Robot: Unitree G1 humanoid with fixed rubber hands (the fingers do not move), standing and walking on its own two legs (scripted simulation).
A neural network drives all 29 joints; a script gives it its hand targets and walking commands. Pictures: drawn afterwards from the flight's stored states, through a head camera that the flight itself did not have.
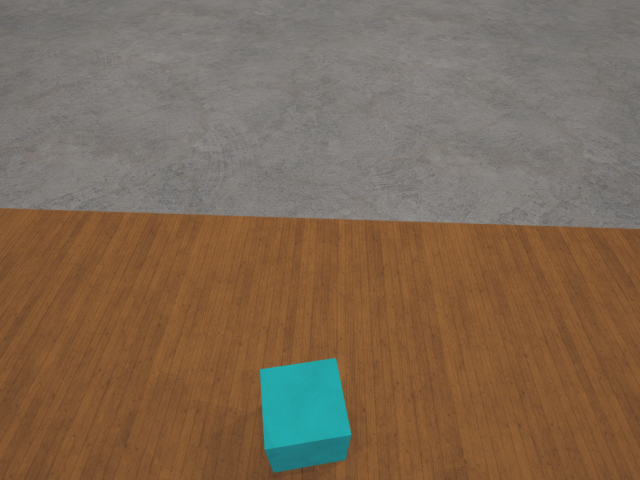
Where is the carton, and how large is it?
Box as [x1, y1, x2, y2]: [260, 358, 350, 472]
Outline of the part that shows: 335,358 260,369 264,448 273,472 345,459 350,438 350,430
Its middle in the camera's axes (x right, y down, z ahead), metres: -0.04 +0.48 +1.08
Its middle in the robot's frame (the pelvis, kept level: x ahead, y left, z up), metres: +0.41 +0.04 -0.65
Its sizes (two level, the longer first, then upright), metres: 0.210 0.200 0.250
